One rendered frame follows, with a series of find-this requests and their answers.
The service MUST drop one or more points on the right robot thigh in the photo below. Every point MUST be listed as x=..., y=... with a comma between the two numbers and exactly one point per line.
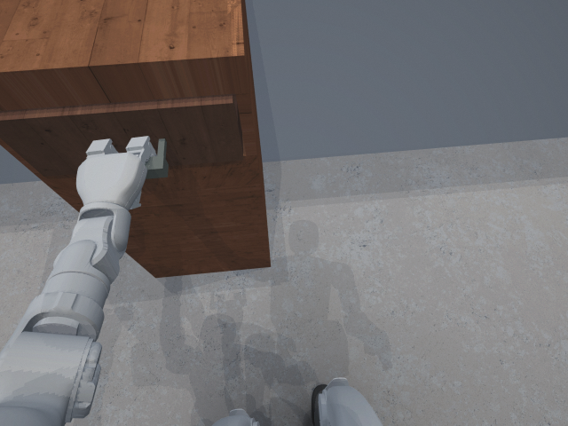
x=345, y=406

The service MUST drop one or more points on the left robot forearm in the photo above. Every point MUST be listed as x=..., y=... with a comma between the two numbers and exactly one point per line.
x=74, y=294

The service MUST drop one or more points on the robot left hand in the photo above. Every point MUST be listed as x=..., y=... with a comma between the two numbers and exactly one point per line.
x=109, y=176

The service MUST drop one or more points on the handle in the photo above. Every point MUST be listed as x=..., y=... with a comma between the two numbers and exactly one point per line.
x=157, y=166

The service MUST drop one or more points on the drawer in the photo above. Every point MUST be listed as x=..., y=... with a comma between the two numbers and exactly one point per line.
x=54, y=140

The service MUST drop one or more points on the cabinet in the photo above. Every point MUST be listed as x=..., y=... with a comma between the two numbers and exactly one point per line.
x=202, y=218

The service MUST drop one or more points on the left robot upper arm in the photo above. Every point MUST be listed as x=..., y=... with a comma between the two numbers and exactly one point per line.
x=48, y=379

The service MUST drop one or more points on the right robot shin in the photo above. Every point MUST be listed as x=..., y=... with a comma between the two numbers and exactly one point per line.
x=337, y=382

